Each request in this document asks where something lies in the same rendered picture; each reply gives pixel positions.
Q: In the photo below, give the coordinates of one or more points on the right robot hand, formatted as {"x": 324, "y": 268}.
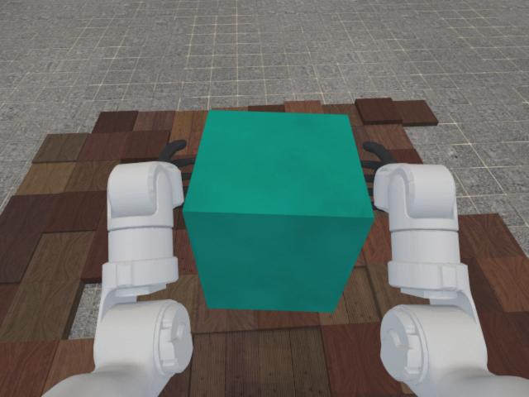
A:
{"x": 386, "y": 158}

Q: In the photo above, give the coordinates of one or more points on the robot right forearm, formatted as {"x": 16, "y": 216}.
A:
{"x": 421, "y": 204}

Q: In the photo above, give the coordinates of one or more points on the robot left forearm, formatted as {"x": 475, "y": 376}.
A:
{"x": 140, "y": 202}

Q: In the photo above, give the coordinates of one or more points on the carton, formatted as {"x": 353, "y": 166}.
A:
{"x": 277, "y": 210}

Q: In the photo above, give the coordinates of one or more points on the left robot hand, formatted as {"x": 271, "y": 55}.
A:
{"x": 168, "y": 152}

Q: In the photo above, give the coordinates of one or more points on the robot left upper arm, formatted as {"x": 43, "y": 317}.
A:
{"x": 139, "y": 346}

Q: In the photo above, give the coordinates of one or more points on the robot right upper arm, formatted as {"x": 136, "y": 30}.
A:
{"x": 438, "y": 351}

